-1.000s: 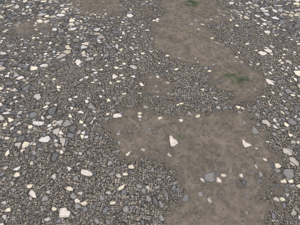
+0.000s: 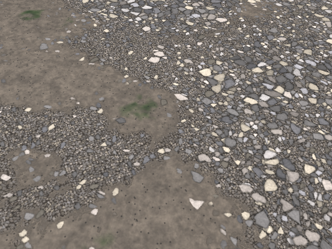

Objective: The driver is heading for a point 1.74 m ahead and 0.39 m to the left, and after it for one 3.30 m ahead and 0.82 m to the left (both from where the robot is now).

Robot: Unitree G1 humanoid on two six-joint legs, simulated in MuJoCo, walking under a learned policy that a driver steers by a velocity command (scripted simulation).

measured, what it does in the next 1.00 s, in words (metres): steps on the spot: right foot, then left foot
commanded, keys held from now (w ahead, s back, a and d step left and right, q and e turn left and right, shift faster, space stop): e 0.16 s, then q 0.84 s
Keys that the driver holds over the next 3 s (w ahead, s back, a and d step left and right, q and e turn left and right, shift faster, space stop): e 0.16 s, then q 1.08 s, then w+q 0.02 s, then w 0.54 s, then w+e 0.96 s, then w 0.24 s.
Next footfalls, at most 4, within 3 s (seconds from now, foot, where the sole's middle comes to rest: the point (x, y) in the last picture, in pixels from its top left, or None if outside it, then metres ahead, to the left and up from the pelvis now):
0.30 right None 0.18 -0.15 -0.77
0.70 left None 0.14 0.11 -0.77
1.26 right None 0.20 -0.10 -0.77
1.68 left None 0.20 0.21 -0.77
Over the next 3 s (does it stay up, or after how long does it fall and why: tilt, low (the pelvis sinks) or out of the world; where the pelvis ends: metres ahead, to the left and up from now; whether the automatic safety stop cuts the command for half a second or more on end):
stays up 0.84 0.28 0.01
